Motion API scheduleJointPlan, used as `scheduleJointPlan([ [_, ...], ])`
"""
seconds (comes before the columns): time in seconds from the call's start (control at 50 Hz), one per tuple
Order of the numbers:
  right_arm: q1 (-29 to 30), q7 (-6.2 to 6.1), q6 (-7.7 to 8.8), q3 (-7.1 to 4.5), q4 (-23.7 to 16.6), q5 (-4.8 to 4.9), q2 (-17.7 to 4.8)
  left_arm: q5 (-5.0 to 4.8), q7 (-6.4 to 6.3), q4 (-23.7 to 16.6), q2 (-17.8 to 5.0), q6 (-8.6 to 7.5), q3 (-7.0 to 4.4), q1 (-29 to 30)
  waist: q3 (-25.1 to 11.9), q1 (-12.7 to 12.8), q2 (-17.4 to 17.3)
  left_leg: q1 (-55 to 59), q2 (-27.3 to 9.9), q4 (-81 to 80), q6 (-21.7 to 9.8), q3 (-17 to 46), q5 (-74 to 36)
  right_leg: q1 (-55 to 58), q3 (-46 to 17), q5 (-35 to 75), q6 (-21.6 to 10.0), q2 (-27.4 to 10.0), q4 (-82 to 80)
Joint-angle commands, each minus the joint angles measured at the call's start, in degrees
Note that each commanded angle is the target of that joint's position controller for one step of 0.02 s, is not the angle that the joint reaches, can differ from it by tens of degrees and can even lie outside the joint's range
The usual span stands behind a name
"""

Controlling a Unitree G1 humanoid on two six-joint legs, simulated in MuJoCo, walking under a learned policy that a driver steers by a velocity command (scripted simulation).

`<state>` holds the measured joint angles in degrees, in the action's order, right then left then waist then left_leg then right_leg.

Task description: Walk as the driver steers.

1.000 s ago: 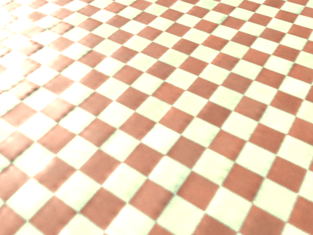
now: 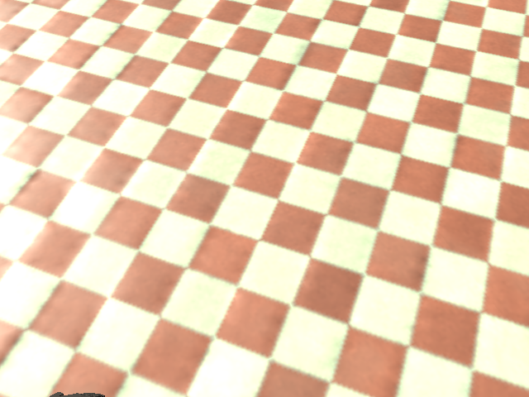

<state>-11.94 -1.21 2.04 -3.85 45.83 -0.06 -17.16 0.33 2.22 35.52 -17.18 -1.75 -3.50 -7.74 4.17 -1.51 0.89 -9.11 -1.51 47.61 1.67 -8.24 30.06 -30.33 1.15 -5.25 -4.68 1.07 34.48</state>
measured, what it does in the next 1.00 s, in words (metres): steps on the spot, turning right: left foot, then right foot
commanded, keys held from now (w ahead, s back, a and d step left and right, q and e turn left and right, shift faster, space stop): e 0.54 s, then no key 0.46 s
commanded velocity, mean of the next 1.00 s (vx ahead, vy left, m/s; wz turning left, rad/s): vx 0.04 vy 0.00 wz -0.43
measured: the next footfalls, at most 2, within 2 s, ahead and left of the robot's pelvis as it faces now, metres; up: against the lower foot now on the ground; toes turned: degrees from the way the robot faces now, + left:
left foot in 0.44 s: +0.18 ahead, +0.14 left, +0.00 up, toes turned -24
right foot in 0.82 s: +0.06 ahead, -0.09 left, +0.00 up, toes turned -23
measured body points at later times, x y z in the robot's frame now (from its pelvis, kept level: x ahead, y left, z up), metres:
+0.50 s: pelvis +0.08 +0.04 +0.02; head +0.12 +0.05 +0.47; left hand +0.33 +0.27 -0.07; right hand +0.13 -0.27 -0.08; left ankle +0.14 +0.16 -0.72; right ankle +0.11 -0.07 -0.69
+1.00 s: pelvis +0.07 +0.02 +0.02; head +0.08 +0.00 +0.47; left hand +0.33 +0.16 -0.06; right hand +0.05 -0.28 -0.10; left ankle +0.14 +0.16 -0.72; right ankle +0.02 -0.08 -0.72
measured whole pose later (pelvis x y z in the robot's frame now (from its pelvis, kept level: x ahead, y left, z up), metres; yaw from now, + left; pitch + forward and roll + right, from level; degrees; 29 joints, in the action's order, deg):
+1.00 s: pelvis +0.07 +0.02 +0.02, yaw -25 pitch -1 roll +0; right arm -11.4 -0.6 -0.1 -1.8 46.4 -1.0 -16.3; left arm 1.4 -0.1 37.2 -12.9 1.4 -1.2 -9.3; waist 1.5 -2.1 -1.7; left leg -12.5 -3.7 28.0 3.6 0.1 14.4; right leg -11.7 -1.9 -16.5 -1.2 1.9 29.1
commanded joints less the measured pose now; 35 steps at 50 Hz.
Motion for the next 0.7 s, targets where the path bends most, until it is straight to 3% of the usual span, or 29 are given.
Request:
scheduleJointPlan([
  [0.02, -5.03, 1.27, 0.99, -0.81, -4.7, 0.2, -8.59, 0.37, -0.5, -5.1, -12.64, -0.25, -3.78, -9.44, -27.89, 5.08, 5.54, -27.64, 3.86, 35.85, 1.28, 15.7, 7.38, 43.02, -37.87, 28.62, -18.89, -21.19, -11.03],
  [0.04, -0.32, 1.12, 0.73, -0.72, -6.31, 0.87, -8.4, -0.44, -0.64, -4.91, -10.41, -0.22, -3.1, -6.94, -20.96, 4.48, 2.87, -29.65, 2.29, 32.81, 0.58, 14.62, 2.12, 37.0, -31.41, 21.25, -15.75, -18.17, -11.83],
  [0.06, 1.18, 0.38, 0.23, -0.57, -6.0, 0.17, -7.27, -1.04, -0.98, -4.66, -8.91, 0.06, -2.73, -5.25, -15.84, 3.12, -1.42, -29.57, 0.23, 28.36, 0.71, 14.39, -1.34, 30.2, -27.53, 16.44, -12.93, -15.47, -12.89],
  [0.08, 1.93, -0.19, -0.41, -0.77, -6.37, -0.26, -7.71, -1.09, -1.47, -4.83, -8.15, 0.44, -2.46, -3.7, -13.26, 1.92, -0.55, -27.16, -0.74, 24.22, 0.77, 14.71, -3.49, 24.32, -25.46, 14.43, -11.86, -13.87, -14.08],
  [0.1, 1.57, -0.22, -1.02, -0.87, -6.29, -0.15, -7.66, -0.39, -1.76, -5.2, -8.19, 0.84, -2.39, -2.85, -12.08, 0.71, 1.22, -23.57, -0.57, 21.52, 0.82, 14.35, -4.65, 19.81, -24.11, 13.07, -10.94, -12.27, -15.36],
  [0.14, 0.3, -0.48, -1.44, -0.46, -5.58, -0.34, -5.89, 0.23, -2.23, -5.51, -8.91, 1.14, -2.79, -2.07, -11.91, 0.01, 2.92, -20.62, 0.6, 15.14, 1.79, 13.2, -5.5, 16.59, -21.93, 15.94, -10.56, -10.67, -15.68],
  [0.18, 1.25, -0.87, -1.64, -0.17, -5.49, -0.48, -5.09, -0.08, -3.02, -5.33, -10.06, 1.54, -3.3, -2.84, -12.91, 0.57, 3.0, -19.91, 1.27, 9.9, 2.95, 13.43, -6.99, 16.39, -21.73, 15.32, -10.5, -10.11, -15.3],
  [0.26, 3.69, -0.87, -2.19, -0.23, -5.84, -0.09, -5.01, -0.46, -4.04, -5.99, -10.17, 2.94, -3.48, -1.43, -12.07, 1.45, 5.21, -18.11, 2.0, 2.8, 3.65, 14.41, -11.99, 13.6, -23.68, -2.2, -8.3, -7.93, -16.33],
  [0.3, 4.82, -0.67, -1.88, -0.32, -6.27, 0.02, -5.02, -0.33, -4.06, -6.1, -9.95, 3.43, -3.49, -1.32, -10.79, 2.08, 6.76, -16.88, 2.42, -0.84, 3.38, 14.6, -12.34, 12.79, -25.37, -7.76, -7.62, -7.3, -16.64],
  [0.36, 5.35, -0.14, -0.82, -0.62, -6.7, 0.33, -5.44, -0.36, -3.8, -6.09, -9.67, 3.94, -3.55, -2.02, -10.52, 2.93, 8.4, -14.78, 3.2, -7.09, 2.31, 14.74, -10.92, 15.25, -28.94, -7.1, -7.17, -7.54, -15.11],
  [0.42, 1.68, 0.62, 0.12, -1.31, -5.7, 0.51, -5.84, -1.34, -3.84, -6.38, -9.22, 4.52, -3.42, -0.85, -10.38, 0.57, 8.6, -7.02, 3.39, -21.91, -0.08, 13.29, -16.94, 15.31, -30.39, -3.97, -4.95, -5.7, -11.43],
  [0.44, 0.09, 0.55, 0.16, -2.1, -5.38, -0.05, -8.08, -1.58, -3.91, -6.3, -7.94, 4.57, -3.03, -2.06, -10.73, 0.51, 5.74, -1.24, -1.63, -26.61, -2.07, 16.3, -20.35, 11.61, -28.13, -8.9, -2.4, -3.02, -7.75],
  [0.46, 1.23, 0.2, -0.35, -3.03, -6.2, -1.19, -12.86, -1.27, -3.71, -6.64, -5.3, 4.51, -2.39, -4.44, -10.05, 3.1, -7.66, 3.21, -14.21, -29.81, -7.92, 28.43, -24.73, 3.0, -18.3, -22.37, 1.26, 3.73, 3.93],
  [0.48, 1.65, 0.37, -0.58, -3.3, -6.07, -2.98, -13.35, -1.28, -3.59, -8.07, -8.53, 3.75, -3.45, -2.89, -7.23, 2.57, -18.63, -0.87, -21.12, -31.95, -16.12, 38.67, -32.89, -4.19, -10.07, -31.01, 4.3, 8.16, 17.22],
  [0.5, 4.72, 0.09, -0.46, -2.43, -7.78, -2.54, -9.97, -0.62, -3.45, -6.51, -12.21, 3.51, -4.67, -4.66, -7.09, 3.16, -12.65, -1.49, -20.93, -30.53, -16.63, 35.22, -34.89, -4.21, -11.31, -27.86, 6.11, 4.61, 26.61],
  [0.52, 6.92, -0.26, -0.57, -1.84, -8.32, -1.63, -7.49, -1.01, -3.41, -4.76, -12.34, 3.86, -5.05, -5.79, -6.66, 3.8, -9.16, -1.59, -16.97, -29.09, -13.83, 28.78, -34.9, -3.94, -10.46, -24.28, 7.09, 4.14, 30.06],
  [0.54, 7.81, -0.51, -0.78, -1.55, -8.68, -0.78, -6.56, -1.02, -3.72, -3.49, -10.53, 4.53, -4.76, -6.9, -6.52, 3.94, -7.83, -0.19, -13.86, -28.08, -11.76, 24.44, -34.05, -4.75, -9.57, -21.53, 8.18, 3.78, 33.23],
  [0.56, 7.19, -0.64, -0.95, -1.24, -8.55, -0.15, -5.97, -0.92, -3.72, -3.34, -8.8, 4.97, -4.18, -6.81, -5.83, 2.97, -7.9, 0.37, -13.25, -27.72, -12.13, 22.72, -36.63, -5.83, -9.42, -20.13, 9.1, 3.6, 35.92],
  [0.6, 5.2, -0.75, -1.57, -1.1, -7.98, -0.42, -6.18, -1.39, -3.56, -4.21, -6.27, 5.07, -3.18, -4.56, -5.48, 1.73, -8.72, 1.17, -11.31, -28.1, -12.99, 18.75, -39.23, -5.05, -6.89, -18.83, 10.04, 3.34, 33.57],
  [0.64, 3.21, -0.78, -2.03, -1.33, -7.49, -0.64, -6.87, -1.43, -3.63, -5.22, -5.05, 4.78, -2.45, -1.65, -6.46, -0.09, -10.31, 5.23, -11.6, -27.43, -13.83, 18.02, -40.45, -4.54, -5.96, -18.92, 10.64, 2.27, 26.45],
  [0.7, 3.69, -0.3, -2.45, -1.84, -7.26, -0.17, -8.71, -0.83, -3.2, -5.76, -3.36, 4.59, -1.29, -0.24, -8.06, -0.74, -12.44, 4.34, -12.39, -26.72, -14.14, 16.63, -41.31, 4.25, -3.26, -20.8, 10.17, 0.02, 13.85],
])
